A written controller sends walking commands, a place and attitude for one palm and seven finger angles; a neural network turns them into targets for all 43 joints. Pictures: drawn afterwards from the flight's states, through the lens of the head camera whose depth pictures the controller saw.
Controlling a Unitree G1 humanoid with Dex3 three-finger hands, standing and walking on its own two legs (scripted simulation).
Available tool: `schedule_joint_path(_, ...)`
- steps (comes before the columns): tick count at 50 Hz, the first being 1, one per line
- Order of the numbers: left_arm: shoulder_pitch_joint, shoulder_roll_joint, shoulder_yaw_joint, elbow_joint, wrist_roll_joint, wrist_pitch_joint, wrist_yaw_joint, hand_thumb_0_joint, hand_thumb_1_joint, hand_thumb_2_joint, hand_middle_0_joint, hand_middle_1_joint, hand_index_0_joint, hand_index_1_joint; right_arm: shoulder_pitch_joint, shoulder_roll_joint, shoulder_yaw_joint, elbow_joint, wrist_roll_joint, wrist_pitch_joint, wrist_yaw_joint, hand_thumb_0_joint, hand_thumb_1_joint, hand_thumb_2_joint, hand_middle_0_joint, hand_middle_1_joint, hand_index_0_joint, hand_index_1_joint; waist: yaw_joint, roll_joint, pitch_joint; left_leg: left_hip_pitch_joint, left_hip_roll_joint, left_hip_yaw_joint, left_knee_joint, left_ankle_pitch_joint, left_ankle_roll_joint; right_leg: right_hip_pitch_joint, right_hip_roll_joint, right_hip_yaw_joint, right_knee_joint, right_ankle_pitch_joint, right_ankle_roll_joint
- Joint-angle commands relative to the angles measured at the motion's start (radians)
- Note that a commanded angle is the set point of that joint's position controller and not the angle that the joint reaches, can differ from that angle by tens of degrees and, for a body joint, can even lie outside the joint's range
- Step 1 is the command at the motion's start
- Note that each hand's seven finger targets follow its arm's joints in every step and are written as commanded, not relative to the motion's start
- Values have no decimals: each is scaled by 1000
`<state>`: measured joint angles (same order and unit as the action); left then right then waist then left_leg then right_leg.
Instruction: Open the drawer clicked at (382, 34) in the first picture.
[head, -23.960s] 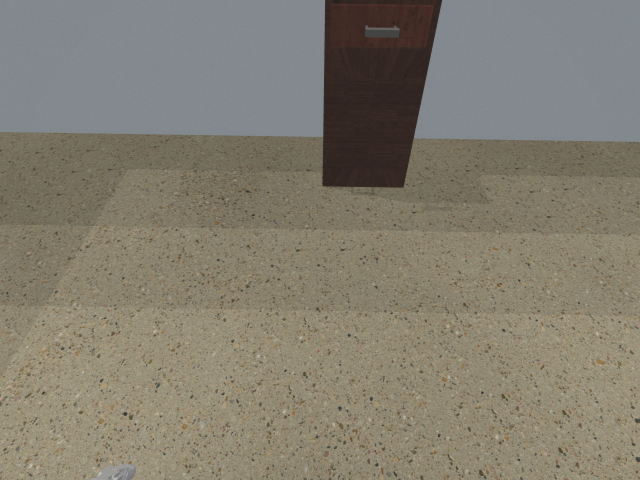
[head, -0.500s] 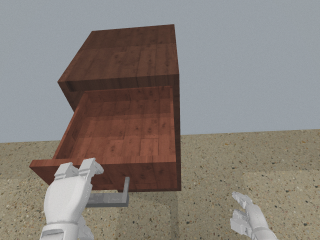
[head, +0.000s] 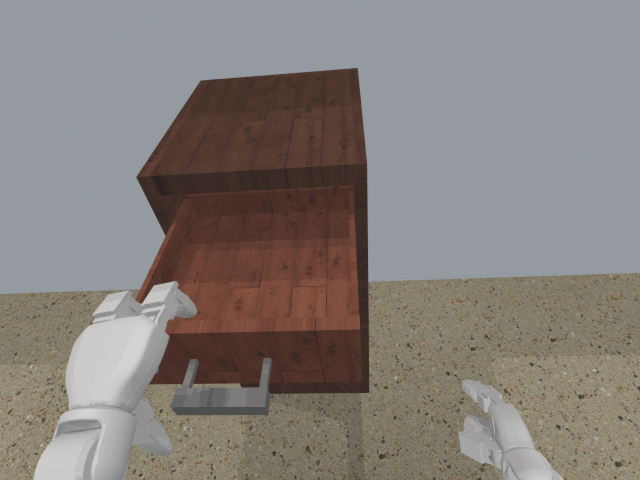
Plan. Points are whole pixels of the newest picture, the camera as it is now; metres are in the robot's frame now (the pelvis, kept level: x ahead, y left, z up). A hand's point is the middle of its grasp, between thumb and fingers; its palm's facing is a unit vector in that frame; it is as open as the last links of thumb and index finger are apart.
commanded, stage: lift the hand off the handle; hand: left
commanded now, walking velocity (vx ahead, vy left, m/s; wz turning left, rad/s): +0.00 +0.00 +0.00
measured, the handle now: (225, 383) +0.24 +0.18 -0.01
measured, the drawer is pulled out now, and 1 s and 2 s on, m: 0.30 0.30 0.30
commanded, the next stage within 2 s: draw the hand back to the body in 0.28 s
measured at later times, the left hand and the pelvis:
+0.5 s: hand (145, 359) +0.19 +0.22 +0.13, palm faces +0.13 -0.16 -0.98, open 13.8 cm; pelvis -0.01 +0.00 +0.01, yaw +0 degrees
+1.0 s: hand (100, 364) +0.18 +0.26 +0.13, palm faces +0.12 -0.11 -0.99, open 13.8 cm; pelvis +0.00 +0.01 +0.00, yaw +1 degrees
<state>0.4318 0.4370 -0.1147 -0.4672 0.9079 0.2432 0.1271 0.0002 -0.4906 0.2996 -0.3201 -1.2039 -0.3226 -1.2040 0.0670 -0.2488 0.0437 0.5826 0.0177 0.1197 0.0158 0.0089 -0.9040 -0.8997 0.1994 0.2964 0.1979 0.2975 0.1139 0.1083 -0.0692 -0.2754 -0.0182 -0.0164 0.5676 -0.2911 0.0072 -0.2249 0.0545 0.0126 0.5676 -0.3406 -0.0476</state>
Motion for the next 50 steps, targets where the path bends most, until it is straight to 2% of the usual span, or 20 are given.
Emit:
schedule_joint_path(1,-138,164,150,-248,3,-19,24,0,-500,300,-300,-1200,-300,-1200,-217,-67,-30,-180,4,-51,-7,0,-900,-900,200,300,200,300,-1,-80,-97,122,5,11,-58,253,27,-8,-45,28,-132,291,26)
schedule_joint_path(2,-123,166,165,-257,-13,-9,19,0,-500,300,-300,-1200,-300,-1200,-249,-65,-27,-191,13,-53,-5,0,-900,-900,200,300,200,300,2,-43,-91,126,11,4,-65,244,24,-4,-42,37,-136,271,16)
schedule_joint_path(5,-134,165,155,-252,-15,-4,-1,0,-500,300,-300,-1200,-300,-1200,-232,-67,-28,-176,7,-48,0,0,-900,-900,200,300,200,300,1,-67,-70,124,9,4,-85,252,24,2,-42,17,-148,260,23)
schedule_joint_path(7,-162,160,150,-293,-28,7,-13,0,-500,300,-300,-1200,-300,-1200,-266,-65,-24,-193,20,-52,7,0,-900,-900,200,300,200,300,1,-38,-73,129,19,-2,-96,234,20,8,-41,18,-148,224,16)
schedule_joint_path(8,-178,139,118,-292,-16,8,-22,0,-500,300,-300,-1200,-300,-1200,-244,-58,-21,-186,13,-52,12,0,-900,-900,200,300,200,300,4,-45,-83,132,16,-1,-98,238,23,4,-44,3,-149,204,19)
schedule_joint_path(12,-209,180,165,-208,-30,31,-47,0,-500,300,-300,-1200,-300,-1200,-272,-66,-18,-171,24,-47,7,0,-900,-900,200,300,200,300,-4,-99,-23,114,22,-3,-125,187,19,8,-36,15,-174,159,20)
schedule_joint_path(13,-228,143,119,-190,-9,35,-58,0,-500,300,-300,-1200,-300,-1200,-255,-58,-13,-169,16,-45,8,0,-900,-900,200,300,200,300,2,-108,-35,116,15,5,-125,184,23,8,-43,8,-179,142,25)
schedule_joint_path(14,-237,158,132,-160,-7,31,-60,0,-500,300,-300,-1200,-300,-1200,-258,-59,-17,-154,19,-42,5,0,-900,-900,200,300,200,300,-7,-112,-14,124,16,4,-136,177,21,-2,-39,15,-192,124,24)
schedule_joint_path(15,-245,133,101,-169,-8,29,-66,0,-500,300,-300,-1200,-300,-1200,-257,-62,-17,-160,15,-43,4,0,-900,-900,200,300,200,300,-5,-107,-20,126,11,6,-136,178,24,4,-40,10,-195,132,28)
schedule_joint_path(17,-267,178,148,-236,-22,17,-66,0,-500,300,-300,-1200,-300,-1200,-285,-65,-16,-178,24,-53,6,0,-900,-900,200,300,200,300,1,-68,-70,132,17,0,-136,179,21,41,-37,18,-180,145,19)
schedule_joint_path(18,-264,159,124,-256,-8,8,-66,0,-500,300,-300,-1200,-300,-1200,-260,-57,-14,-184,15,-57,7,0,-900,-900,200,300,200,300,12,-70,-126,148,8,6,-124,211,27,61,-45,14,-173,172,23)
schedule_joint_path(23,-241,202,189,-231,-5,-17,-46,0,-500,300,-300,-1200,-300,-1200,-247,-59,-9,-172,8,-64,2,0,-900,-900,200,300,200,300,13,-68,-85,135,7,4,-117,203,22,37,-43,20,-189,163,17)
schedule_joint_path(27,-169,245,272,-185,-44,-16,-36,0,-500,300,-300,-1200,-300,-1200,-260,-70,-14,-165,18,-65,-3,0,-900,-900,200,300,200,300,10,-77,-42,120,4,1,-113,194,18,36,-41,52,-198,195,15)
schedule_joint_path(32,-160,224,246,-236,-81,-33,-55,0,-500,300,-300,-1200,-300,-1200,-251,-79,-21,-181,23,-75,-11,0,-900,-900,200,300,200,300,-8,-45,-64,138,2,-1,-105,205,19,25,-46,36,-193,216,21)
schedule_joint_path(34,-147,200,204,-236,-69,-48,-64,0,-500,300,-300,-1200,-300,-1200,-227,-78,-22,-178,13,-76,-15,0,-900,-900,200,300,200,300,-14,-45,-56,145,1,1,-103,218,24,4,-52,18,-195,219,25)
schedule_joint_path(37,-116,263,274,-270,-74,-70,-50,0,-500,300,-300,-1200,-300,-1200,-229,-90,-20,-194,14,-86,-26,0,-900,-900,200,300,200,300,-6,-59,-77,136,7,-4,-93,199,21,15,-51,29,-190,220,23)
schedule_joint_path(41,-77,258,287,-268,-45,-98,-27,0,-500,300,-300,-1200,-300,-1200,-193,-89,-28,-190,5,-76,-24,0,-900,-900,200,300,200,300,4,-57,-81,138,9,-4,-83,244,19,-5,-52,6,-172,249,20)
schedule_joint_path(43,-45,266,317,-278,-57,-102,-12,0,-500,300,-300,-1200,-300,-1200,-183,-85,-28,-195,5,-82,-21,0,-900,-900,200,300,200,300,13,-54,-110,133,9,-7,-76,252,19,15,-50,-1,-159,263,16)
schedule_joint_path(49,30,249,322,-257,-88,-82,-9,0,-500,300,-300,-1200,-300,-1200,-182,-93,-35,-202,15,-69,-10,0,-900,-900,200,300,200,300,-2,-63,-78,112,15,-6,-73,273,13,-3,-50,-7,-143,297,22)
schedule_joint_path(50,-43,-136,259,-309,-839,-202,-22,0,-465,315,-298,-1178,-298,-1178,-88,-15,-34,-251,17,-145,-34,0,-900,-900,200,300,200,300,-107,-172,-4,224,38,-13,-79,196,43,-1,-32,-48,-158,257,23)
